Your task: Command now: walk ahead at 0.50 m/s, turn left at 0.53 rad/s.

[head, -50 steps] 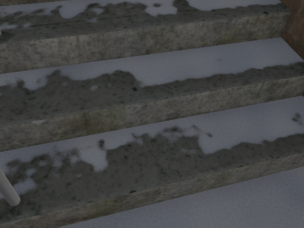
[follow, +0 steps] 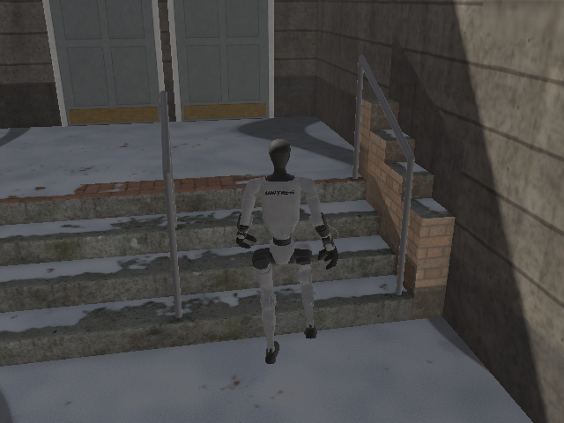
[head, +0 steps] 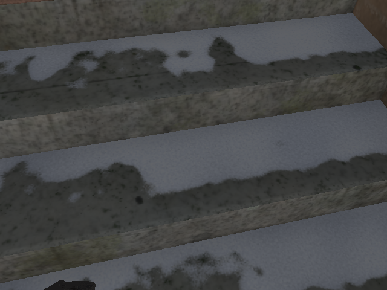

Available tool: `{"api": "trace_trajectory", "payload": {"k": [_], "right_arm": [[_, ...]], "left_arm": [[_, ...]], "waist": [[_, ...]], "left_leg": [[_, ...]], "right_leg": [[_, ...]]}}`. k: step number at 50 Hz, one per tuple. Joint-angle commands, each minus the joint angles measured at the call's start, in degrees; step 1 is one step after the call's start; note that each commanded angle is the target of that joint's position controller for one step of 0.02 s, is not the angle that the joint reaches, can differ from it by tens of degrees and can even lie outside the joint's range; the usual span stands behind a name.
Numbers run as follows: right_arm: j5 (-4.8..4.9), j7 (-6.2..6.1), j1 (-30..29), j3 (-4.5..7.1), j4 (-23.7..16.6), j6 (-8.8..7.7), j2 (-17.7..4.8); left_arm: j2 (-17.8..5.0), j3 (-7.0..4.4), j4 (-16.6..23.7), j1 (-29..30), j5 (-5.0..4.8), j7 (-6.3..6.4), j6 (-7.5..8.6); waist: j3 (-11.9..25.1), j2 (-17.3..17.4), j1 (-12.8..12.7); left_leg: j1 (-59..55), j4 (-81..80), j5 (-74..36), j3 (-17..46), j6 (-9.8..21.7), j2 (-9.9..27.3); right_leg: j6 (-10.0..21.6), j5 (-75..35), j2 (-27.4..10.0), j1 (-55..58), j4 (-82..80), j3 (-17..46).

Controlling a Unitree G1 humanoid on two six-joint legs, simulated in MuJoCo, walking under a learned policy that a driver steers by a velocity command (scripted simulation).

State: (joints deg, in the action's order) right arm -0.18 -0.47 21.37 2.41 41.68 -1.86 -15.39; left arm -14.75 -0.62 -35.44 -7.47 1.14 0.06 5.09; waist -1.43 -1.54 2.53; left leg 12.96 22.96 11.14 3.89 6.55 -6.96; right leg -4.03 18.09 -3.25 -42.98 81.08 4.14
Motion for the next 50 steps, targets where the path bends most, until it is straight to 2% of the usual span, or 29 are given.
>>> {"api": "trace_trajectory", "payload": {"k": [1, 4, 7, 9, 10, 11, 12, 13, 14, 15, 16, 17, 18, 19, 20, 22, 26, 29, 31, 35, 41, 43, 44, 45, 46, 47, 48, 49, 50], "right_arm": [[-0.13, -1.62, -0.34, 1.68, -3.73, 0.15, -8.33], [1.31, -2.52, 8.23, 1.23, -1.22, 0.62, -7.26], [1.77, -3.10, 16.57, 0.80, 3.47, 1.05, -6.13], [3.15, -3.59, 13.17, 0.40, 3.84, 2.32, -6.06], [2.76, -4.02, 10.06, 0.45, 3.34, 2.81, -6.71], [3.83, -4.20, 5.21, 1.21, 1.66, 2.97, -8.86], [3.98, -3.75, 0.58, 1.89, 0.56, 2.16, -10.33], [2.55, -3.20, -1.30, 2.44, 1.06, 1.38, -13.28], [2.15, -2.51, -1.63, 3.63, 2.08, 1.08, -17.37], [2.38, -2.42, -3.35, 4.32, 2.74, 0.37, -18.73], [-0.11, -2.38, -6.91, 2.83, -0.34, -0.94, -9.68], [0.48, -0.05, 3.72, 1.02, -1.55, -2.02, -0.40], [0.08, 2.51, 4.89, 1.49, 0.01, -2.43, -2.06], [1.09, 3.23, -3.13, 0.88, -3.11, -1.52, -1.04], [1.17, 3.05, -6.10, -0.44, -4.70, -0.31, 2.20], [1.59, 3.69, -4.95, -1.25, -5.34, 1.34, 1.79], [1.78, 2.52, -7.54, -3.34, -7.25, 1.39, 5.67], [0.29, 1.57, -11.53, -2.73, -8.16, 1.90, 2.89], [0.42, 0.64, -12.36, -2.65, -7.12, 2.42, 4.00], [0.44, 0.28, -20.18, -2.97, -10.33, 2.83, 5.33], [2.06, 2.00, -31.46, -6.09, -15.35, 1.57, 10.00], [1.19, 4.24, -35.35, -7.14, -18.60, 1.07, 8.85], [1.95, 4.99, -39.09, -7.80, -20.18, 0.54, 10.73], [1.57, 4.83, -36.92, -6.64, -19.08, 0.36, 8.68], [1.95, 5.22, -28.61, -4.80, -17.47, -1.10, 6.17], [2.55, 4.71, -14.92, -2.28, -13.28, -1.35, 2.12], [2.28, 4.33, -4.03, 0.36, -9.45, -0.85, -3.83], [1.57, 3.08, 1.23, 2.24, -6.67, 0.05, -8.27], [1.03, 1.04, 4.96, 3.47, -3.79, 1.76, -12.69]], "left_arm": [[-0.04, 0.09, 2.76, -2.69, 0.55, 0.42, -0.74], [0.66, 1.07, 7.63, 3.83, -1.21, 1.19, -0.74], [6.12, 4.74, 15.11, 16.47, -1.14, 0.32, 1.51], [7.30, 6.74, 21.06, 21.57, -0.15, -0.32, 2.55], [6.25, 6.78, 22.25, 20.64, 0.55, -0.55, 2.80], [6.57, 7.34, 23.43, 18.79, 2.25, -0.98, 2.67], [4.58, 5.57, 21.09, 14.65, 1.85, -0.73, 2.70], [-0.57, 2.43, 18.46, 3.06, 1.08, 0.41, 2.25], [-7.45, -1.31, 16.09, -9.43, -0.26, 1.62, 1.52], [-12.28, -3.34, 13.34, -18.83, -0.58, 2.04, 0.54], [-17.47, -4.01, 8.81, -25.72, 0.29, 1.85, 0.24], [-17.22, -3.21, 6.47, -23.04, 3.05, 2.13, -0.07], [-10.40, -2.16, 9.77, -15.29, 0.91, 2.66, -0.35], [-5.50, -1.16, 6.80, -12.11, -1.01, 2.68, -1.28], [-1.66, -0.57, 2.03, -10.84, -0.64, 2.26, -1.85], [5.79, 1.21, -3.60, -7.46, 1.63, 1.19, -1.05], [5.17, 0.53, -10.93, -11.75, 0.34, -0.63, -0.70], [2.61, 0.18, -10.84, -11.53, 0.97, 0.11, -0.42], [1.41, 0.47, -12.41, -16.33, 2.39, 0.84, -0.60], [1.07, 0.34, -14.00, -23.32, 1.85, 1.68, -1.57], [2.26, 0.03, -17.19, -29.38, 0.61, 4.49, -3.21], [-0.44, -0.52, -17.01, -26.39, -0.40, 5.33, -4.17], [-2.21, -1.20, -18.42, -26.40, -2.04, 5.31, -4.28], [-2.16, -0.61, -20.37, -28.07, -2.27, 4.70, -3.80], [-7.38, -1.20, -21.94, -28.55, -1.65, 3.69, -2.64], [-11.67, -1.83, -21.24, -25.79, -1.28, 3.18, -2.06], [-13.32, -2.47, -21.05, -24.41, -1.84, 2.67, -1.38], [-6.64, -1.46, -19.43, -29.16, -2.13, 1.28, -0.11], [-3.89, -0.62, -19.33, -24.80, -1.85, -0.39, 2.15]], "waist": [[3.29, 6.84, -2.47], [0.76, 8.03, 1.35], [-4.92, 8.22, 5.35], [-5.58, 7.12, 2.93], [-3.74, 6.49, 0.83], [0.39, 5.79, -2.28], [3.49, 9.23, -4.50], [13.11, 16.50, -10.54], [21.81, 19.00, -17.80], [24.20, 16.82, -22.42], [24.52, -7.02, -19.47], [32.81, -40.70, -9.73], [26.81, -22.40, -7.56], [12.56, -12.77, -6.56], [2.87, -5.24, -3.50], [-2.36, -2.47, 0.98], [-2.31, -0.82, 1.53], [-0.90, 0.69, -0.13], [0.34, -2.15, -2.89], [-3.71, -2.90, -6.65], [-10.78, -2.70, -9.27], [-9.43, -1.72, -7.89], [-8.74, -3.51, -7.57], [-4.37, -3.06, -6.04], [-1.08, -13.08, -0.47], [5.59, -17.65, 7.19], [12.32, -19.38, 12.78], [20.95, -3.57, 9.78], [30.77, 13.56, 8.23]], "left_leg": [[0.81, -6.23, -20.70, 14.11, 11.74, 14.39], [-11.00, -5.02, -5.33, 22.16, 12.08, 17.45], [-25.77, -3.57, 0.48, 27.71, 9.30, 22.01], [-12.92, -7.72, 2.85, 24.19, 5.88, 17.55], [-4.75, -11.73, 2.43, 22.58, 5.50, 16.68], [12.82, -22.55, -1.52, 19.91, 6.26, 16.47], [18.74, -23.95, -13.64, 16.46, 5.40, 15.17], [12.50, -17.17, -48.36, 14.30, 3.69, 14.74], [0.46, -3.81, -78.07, 11.52, 0.07, 13.40], [-4.30, 11.40, -82.48, 13.22, -2.30, 13.64], [3.63, 32.12, -41.54, 14.78, -2.49, 8.48], [17.51, 58.65, 5.73, 18.84, -3.26, -5.05], [24.28, 74.78, 5.31, 18.59, -4.59, -2.93], [30.89, 79.65, 3.76, 9.10, -4.26, 0.95], [33.42, 81.11, 2.23, 5.06, -2.50, 4.53], [33.26, 86.84, 1.41, 3.60, 0.64, 7.77], [46.12, 88.57, -6.93, 5.76, 0.83, 7.70], [48.89, 81.29, -13.00, 1.93, -2.69, 7.02], [54.16, 91.13, -13.35, -0.62, -4.93, 5.46], [68.79, 92.69, -8.58, 0.46, -5.24, 7.40], [81.35, 85.47, 4.04, -2.12, -5.49, 11.28], [60.90, 64.89, 0.71, -11.02, -4.92, 14.40], [44.75, 54.18, 4.03, -13.96, -2.72, 14.45], [31.53, 51.41, 6.45, -21.36, -0.34, 8.62], [20.94, 51.04, 11.79, -24.05, 2.31, 3.47], [12.49, 44.38, 9.69, -21.60, 5.17, 0.49], [1.52, 33.06, 4.72, -12.00, 7.68, 0.69], [-21.53, 26.76, 9.68, 14.20, 14.33, 10.34], [-24.37, -0.73, 21.01, 45.15, 17.23, 22.92]], "right_leg": [[-3.30, -0.64, 1.39, -6.40, 13.03, -6.94], [-4.14, 8.47, -0.58, -30.05, 29.55, -4.40], [-1.78, 19.78, -2.08, -58.41, 42.16, -2.13], [-1.16, 14.86, -3.57, -49.20, 23.94, -4.69], [-1.05, 7.91, -3.72, -37.64, 15.08, -6.48], [0.96, 1.36, -3.49, -8.37, 0.20, -10.73], [2.09, -3.33, -1.67, 10.20, -3.93, -13.45], [3.08, -2.09, 3.08, 25.09, -3.01, -14.20], [4.03, 1.05, 5.11, 33.91, -10.42, -10.82], [5.10, 4.24, 4.47, 38.20, -22.35, -3.89], [8.63, -0.13, -5.75, 45.61, -34.74, 16.97], [14.57, 5.64, -18.80, 50.49, -61.97, 54.17], [15.97, 21.75, -22.41, 43.90, -67.60, 62.23], [14.50, 34.31, -20.10, 32.43, -66.74, 51.11], [13.07, 35.43, -17.92, 21.40, -62.74, 37.92], [9.92, 24.31, -14.59, 10.44, -58.39, 19.10], [8.75, 6.45, -14.10, 18.52, -61.46, 1.70], [9.72, 1.05, -12.65, 21.45, -64.71, -6.77], [12.24, -0.10, -15.06, 27.46, -64.41, -7.23], [11.40, -1.40, -17.06, 40.16, -63.85, -7.85], [11.18, -0.73, -18.12, 50.03, -72.38, -8.50], [12.77, -7.51, -17.00, 38.81, -83.45, -13.55], [13.11, -19.79, -17.13, 33.06, -88.46, -15.76], [13.65, -48.16, -14.84, 34.43, -83.40, -18.72], [15.00, -90.17, -16.19, 37.54, -73.45, -18.90], [14.56, -111.39, -16.75, 43.85, -61.58, -17.97], [12.67, -107.37, -14.71, 45.15, -49.83, -15.18], [8.70, -83.88, -9.70, 21.61, -30.46, -11.56], [5.90, -12.50, 4.35, 17.51, -5.68, -5.48]]}}
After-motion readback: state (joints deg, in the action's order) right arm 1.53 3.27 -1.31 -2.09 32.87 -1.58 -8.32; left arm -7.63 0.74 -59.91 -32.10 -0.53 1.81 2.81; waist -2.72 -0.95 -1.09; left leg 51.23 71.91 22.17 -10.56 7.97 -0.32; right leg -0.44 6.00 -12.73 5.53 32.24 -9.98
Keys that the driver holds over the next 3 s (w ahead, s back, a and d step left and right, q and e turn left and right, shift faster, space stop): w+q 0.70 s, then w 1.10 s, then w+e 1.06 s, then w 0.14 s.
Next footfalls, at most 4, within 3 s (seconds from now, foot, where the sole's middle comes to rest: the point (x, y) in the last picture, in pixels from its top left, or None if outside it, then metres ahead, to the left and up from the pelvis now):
0.30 right None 0.42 -0.18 -0.62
0.96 left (111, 195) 0.65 0.23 -0.46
1.52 right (116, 71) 1.02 0.23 -0.30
2.08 left None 1.25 0.62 -0.14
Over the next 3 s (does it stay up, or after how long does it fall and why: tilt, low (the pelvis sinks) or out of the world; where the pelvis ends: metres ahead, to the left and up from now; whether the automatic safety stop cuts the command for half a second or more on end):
stays up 1.60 0.52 0.64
